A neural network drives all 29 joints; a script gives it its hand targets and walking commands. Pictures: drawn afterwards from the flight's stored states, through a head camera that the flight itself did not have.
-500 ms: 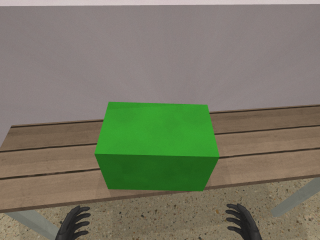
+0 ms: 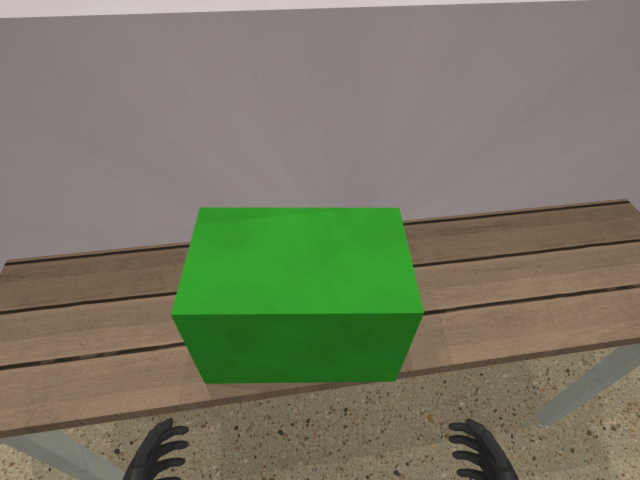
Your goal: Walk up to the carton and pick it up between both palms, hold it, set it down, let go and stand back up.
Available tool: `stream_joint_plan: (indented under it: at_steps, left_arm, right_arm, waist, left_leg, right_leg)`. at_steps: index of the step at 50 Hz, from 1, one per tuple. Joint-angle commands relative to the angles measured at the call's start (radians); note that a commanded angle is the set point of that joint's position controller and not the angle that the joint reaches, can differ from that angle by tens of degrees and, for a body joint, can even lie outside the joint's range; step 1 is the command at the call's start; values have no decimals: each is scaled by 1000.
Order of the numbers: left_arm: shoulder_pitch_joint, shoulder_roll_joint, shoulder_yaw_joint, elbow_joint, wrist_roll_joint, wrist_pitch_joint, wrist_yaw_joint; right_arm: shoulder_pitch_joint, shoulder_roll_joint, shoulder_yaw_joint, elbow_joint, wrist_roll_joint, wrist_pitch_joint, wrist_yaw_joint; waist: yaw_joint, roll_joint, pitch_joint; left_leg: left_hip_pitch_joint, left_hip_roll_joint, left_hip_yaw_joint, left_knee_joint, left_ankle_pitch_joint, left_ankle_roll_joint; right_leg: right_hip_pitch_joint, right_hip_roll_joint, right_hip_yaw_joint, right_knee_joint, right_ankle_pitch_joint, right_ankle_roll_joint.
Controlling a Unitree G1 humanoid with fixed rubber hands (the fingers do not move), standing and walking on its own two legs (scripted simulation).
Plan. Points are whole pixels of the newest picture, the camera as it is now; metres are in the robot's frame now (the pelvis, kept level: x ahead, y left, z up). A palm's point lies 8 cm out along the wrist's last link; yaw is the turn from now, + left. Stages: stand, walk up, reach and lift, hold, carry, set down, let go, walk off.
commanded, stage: let go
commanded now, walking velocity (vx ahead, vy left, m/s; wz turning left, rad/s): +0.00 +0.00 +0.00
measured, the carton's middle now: (300, 297) +0.39 +0.03 -0.02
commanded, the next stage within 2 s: stand in 0.24 s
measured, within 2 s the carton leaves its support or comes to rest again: neither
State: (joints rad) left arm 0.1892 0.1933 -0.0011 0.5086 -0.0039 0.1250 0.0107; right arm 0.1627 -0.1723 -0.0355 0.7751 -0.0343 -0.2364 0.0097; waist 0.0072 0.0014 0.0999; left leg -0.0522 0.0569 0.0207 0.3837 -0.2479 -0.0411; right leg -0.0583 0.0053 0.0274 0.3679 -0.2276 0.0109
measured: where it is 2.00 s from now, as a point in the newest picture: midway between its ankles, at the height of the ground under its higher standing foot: outside the picture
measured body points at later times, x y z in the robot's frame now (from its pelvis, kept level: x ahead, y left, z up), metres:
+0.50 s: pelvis -0.01 +0.01 -0.02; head -0.02 +0.01 +0.43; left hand +0.10 +0.25 -0.13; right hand +0.05 -0.26 -0.14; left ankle -0.02 +0.14 -0.74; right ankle -0.01 -0.13 -0.74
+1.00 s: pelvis -0.04 +0.02 -0.01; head -0.04 +0.01 +0.44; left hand +0.05 +0.25 -0.14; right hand -0.08 -0.22 -0.17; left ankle -0.02 +0.14 -0.74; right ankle -0.01 -0.13 -0.74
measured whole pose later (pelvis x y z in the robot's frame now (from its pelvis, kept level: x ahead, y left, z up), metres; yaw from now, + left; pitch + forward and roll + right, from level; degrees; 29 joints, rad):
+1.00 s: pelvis -0.04 +0.02 -0.01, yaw -9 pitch +1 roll +1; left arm 0.35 0.15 0.03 0.86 0.03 -0.02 0.01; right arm 0.34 -0.22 -0.07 1.02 -0.03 0.03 0.00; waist -0.03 0.02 -0.04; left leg -0.24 0.06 0.18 0.50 -0.27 0.00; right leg -0.33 0.02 0.19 0.53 -0.21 0.05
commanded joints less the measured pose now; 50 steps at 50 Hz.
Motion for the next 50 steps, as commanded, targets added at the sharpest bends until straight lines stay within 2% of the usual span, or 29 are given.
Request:
stream_joint_plan:
  at_steps: [1,9,10,11,12,13,14,15,17,19,21,28,29,36,38,39,40,41,45,46,48,49,50]
  left_arm:
    - [-65,101,48,-120,10,-27,-5]
    - [-101,99,51,-118,13,-21,-7]
    - [-75,49,35,-180,-2,-24,-9]
    - [-69,65,45,-165,6,-19,-16]
    - [-76,71,53,-173,9,-19,-21]
    - [120,216,104,14,65,-102,-12]
    - [132,214,103,16,61,-134,-13]
    - [84,171,93,4,62,-151,-17]
    - [55,117,77,1,47,-163,-20]
    - [64,124,76,17,49,-160,-24]
    - [90,133,78,37,52,-162,-23]
    - [157,124,70,100,48,-171,-16]
    - [144,122,74,102,41,-168,-14]
    - [188,117,76,177,41,-160,-2]
    - [209,97,68,202,39,-158,2]
    - [204,97,70,206,41,-159,3]
    - [196,91,69,215,43,-160,5]
    - [208,94,69,227,42,-159,6]
    - [197,92,71,263,39,-161,10]
    - [195,94,72,275,40,-162,11]
    - [206,92,72,294,38,-164,12]
    - [203,95,74,301,35,-163,13]
    - [202,79,70,314,35,-161,14]
  right_arm:
    - [-71,-118,-25,-120,11,-50,-9]
    - [-81,-114,-24,-142,8,-32,-7]
    - [-55,-155,-52,-186,15,-40,-13]
    - [-42,-151,-37,-181,22,-42,-18]
    - [-41,-150,-36,-178,25,-44,-21]
    - [25,-226,-77,-70,4,134,-17]
    - [81,-238,-82,-106,-2,209,-18]
    - [104,-227,-74,-98,14,240,-8]
    - [111,-215,-68,-82,22,266,5]
    - [88,-201,-62,-71,7,269,10]
    - [70,-198,-61,-64,-7,269,11]
    - [88,-220,-62,0,-7,264,2]
    - [79,-207,-67,9,1,262,-2]
    - [155,-206,-65,90,2,256,-12]
    - [175,-221,-72,108,0,260,-16]
    - [179,-210,-69,122,5,260,-17]
    - [188,-204,-68,127,3,259,-19]
    - [187,-198,-64,142,2,259,-19]
    - [224,-182,-66,174,5,255,-18]
    - [221,-185,-66,185,4,254,-19]
    - [233,-174,-62,203,6,252,-19]
    - [238,-157,-60,214,8,253,-20]
    - [240,-172,-62,220,6,252,-19]
  waist:
    - [4,-16,-139]
    - [8,-10,-111]
    - [43,-29,-132]
    - [23,-16,-141]
    - [28,-15,-135]
    - [27,59,-124]
    - [-13,40,-183]
    - [-29,29,-213]
    - [-40,-5,-214]
    - [-30,-41,-162]
    - [-26,-39,-123]
    - [-19,-1,-131]
    - [-15,20,-122]
    - [-20,-8,-69]
    - [-16,-39,-63]
    - [-14,-28,-61]
    - [-26,-17,-49]
    - [-16,-15,-44]
    - [-34,-61,-70]
    - [-34,-88,-59]
    - [-31,-77,-69]
    - [-35,-53,-53]
    - [-40,-58,-63]
  left_leg:
    - [82,-79,73,-21,303,-9]
    - [81,-69,79,-34,265,-5]
    - [11,-97,86,4,297,-20]
    - [20,-97,89,3,294,-22]
    - [13,-101,88,7,296,-23]
    - [30,70,25,94,371,1]
    - [27,82,18,118,385,14]
    - [-13,71,32,128,350,15]
    - [-38,50,57,131,182,20]
    - [-101,41,52,119,38,29]
    - [-138,46,40,102,-18,42]
    - [-169,80,3,16,-114,77]
    - [-168,84,8,9,-105,77]
    - [-193,84,-4,-40,-192,77]
    - [-208,86,2,-56,-235,81]
    - [-198,82,11,-53,-234,81]
    - [-195,80,10,-57,-226,79]
    - [-200,81,15,-54,-225,79]
    - [-159,64,29,-20,-178,73]
    - [-149,56,36,-10,-149,72]
    - [-139,64,33,-15,-153,75]
    - [-130,69,28,-25,-159,73]
    - [-125,73,19,-32,-166,76]
  right_leg:
    - [-13,26,-56,-61,320,7]
    - [-44,28,-59,-73,248,-3]
    - [2,29,-49,-39,288,8]
    - [7,28,-46,-31,321,10]
    - [4,26,-47,-30,326,12]
    - [-203,-66,44,80,446,19]
    - [-159,-73,43,103,467,17]
    - [-141,-64,51,128,484,12]
    - [-204,-49,66,140,433,5]
    - [-255,-44,81,134,381,2]
    - [-295,-43,104,131,338,-2]
    - [-299,-27,127,140,212,2]
    - [-313,-21,132,135,174,-8]
    - [-336,-15,153,93,44,-11]
    - [-334,-12,155,81,28,-8]
    - [-346,-13,162,70,25,-13]
    - [-354,-14,168,66,27,-16]
    - [-352,-17,170,60,20,-14]
    - [-354,-28,201,26,-11,-24]
    - [-375,-30,212,19,-22,-26]
    - [-378,-30,204,19,-12,-26]
    - [-399,-21,201,22,-28,-27]
    - [-387,-16,192,29,-21,-22]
